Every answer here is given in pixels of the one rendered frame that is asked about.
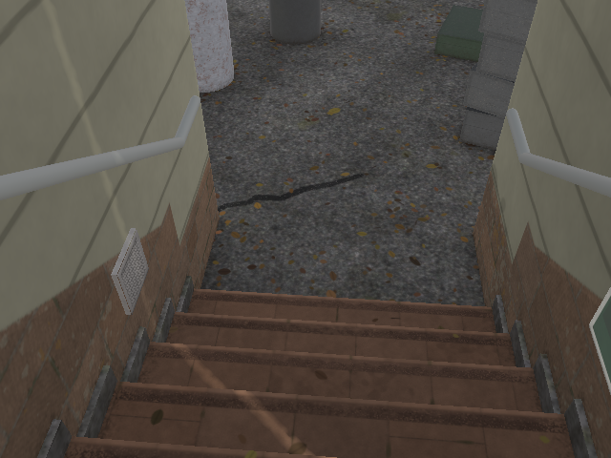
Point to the stairs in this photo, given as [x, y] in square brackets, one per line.
[262, 375]

